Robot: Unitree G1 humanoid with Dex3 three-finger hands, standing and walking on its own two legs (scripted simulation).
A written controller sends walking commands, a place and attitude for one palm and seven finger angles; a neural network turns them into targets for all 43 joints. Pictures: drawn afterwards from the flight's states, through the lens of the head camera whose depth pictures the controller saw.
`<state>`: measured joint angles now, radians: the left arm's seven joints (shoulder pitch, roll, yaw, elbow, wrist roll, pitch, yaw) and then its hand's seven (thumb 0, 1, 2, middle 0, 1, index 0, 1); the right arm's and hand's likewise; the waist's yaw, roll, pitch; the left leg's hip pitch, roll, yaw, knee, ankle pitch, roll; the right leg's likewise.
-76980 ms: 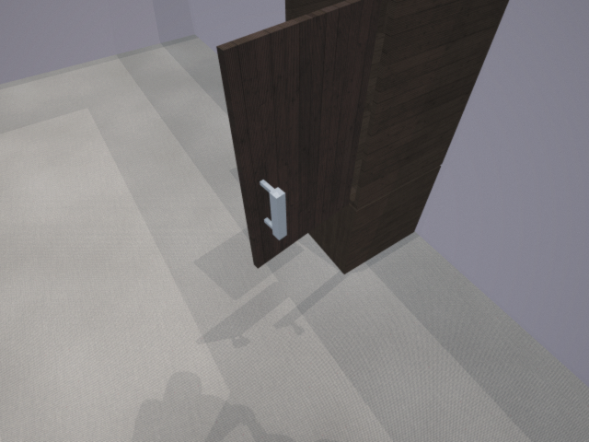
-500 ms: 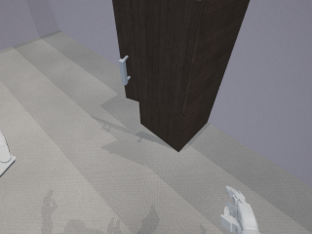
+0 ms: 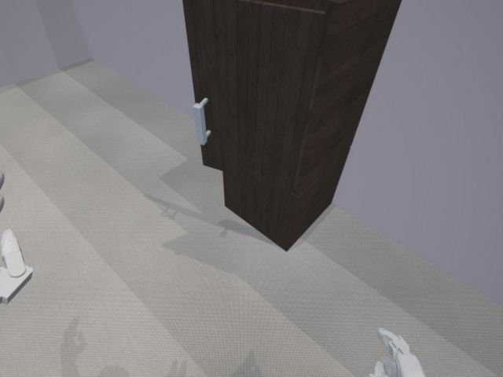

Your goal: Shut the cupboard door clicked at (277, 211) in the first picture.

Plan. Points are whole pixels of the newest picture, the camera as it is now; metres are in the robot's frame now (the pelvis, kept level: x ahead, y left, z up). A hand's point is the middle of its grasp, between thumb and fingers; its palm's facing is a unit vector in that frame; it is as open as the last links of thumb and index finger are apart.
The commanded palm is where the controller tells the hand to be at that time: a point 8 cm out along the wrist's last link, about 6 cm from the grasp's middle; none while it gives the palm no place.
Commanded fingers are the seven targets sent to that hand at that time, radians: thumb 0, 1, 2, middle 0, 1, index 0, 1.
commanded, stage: stop stepping back and stand still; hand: left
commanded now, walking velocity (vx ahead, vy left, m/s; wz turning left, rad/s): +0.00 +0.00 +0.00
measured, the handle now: (203, 121) +0.87 +0.19 -0.11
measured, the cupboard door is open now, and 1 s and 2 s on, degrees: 19 19 19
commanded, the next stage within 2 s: let the arm hang, fingers relaxed in 0.06 s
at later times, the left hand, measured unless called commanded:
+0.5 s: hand out of the picture +0.04 +0.17 -0.18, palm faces +0.07 -0.98 -0.18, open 7.0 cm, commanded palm none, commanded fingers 0.00 0.90 0.90 -0.20 -0.30 -0.20 -0.30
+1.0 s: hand out of the picture -0.04 +0.17 -0.17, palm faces +0.07 -0.98 -0.20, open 7.4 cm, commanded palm none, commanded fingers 0.00 0.90 0.90 -0.20 -0.30 -0.20 -0.30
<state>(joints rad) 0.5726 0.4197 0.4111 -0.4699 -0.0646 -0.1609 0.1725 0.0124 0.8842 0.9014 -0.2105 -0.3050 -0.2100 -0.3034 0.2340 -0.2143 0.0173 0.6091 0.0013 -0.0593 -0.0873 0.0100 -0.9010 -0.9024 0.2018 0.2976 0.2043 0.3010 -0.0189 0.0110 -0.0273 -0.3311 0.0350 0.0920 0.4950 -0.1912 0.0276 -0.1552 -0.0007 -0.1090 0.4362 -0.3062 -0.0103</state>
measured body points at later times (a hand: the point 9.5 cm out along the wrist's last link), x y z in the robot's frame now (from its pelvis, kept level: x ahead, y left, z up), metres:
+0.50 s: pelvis -0.02 -0.01 -0.01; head +0.00 +0.01 +0.44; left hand +0.03 +0.22 -0.16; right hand +0.05 -0.26 -0.14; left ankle +0.04 +0.10 -0.74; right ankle -0.05 -0.11 -0.74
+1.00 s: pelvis -0.01 +0.00 +0.00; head -0.02 +0.00 +0.45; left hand -0.04 +0.23 -0.16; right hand -0.01 -0.22 -0.16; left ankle +0.04 +0.10 -0.74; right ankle -0.05 -0.11 -0.74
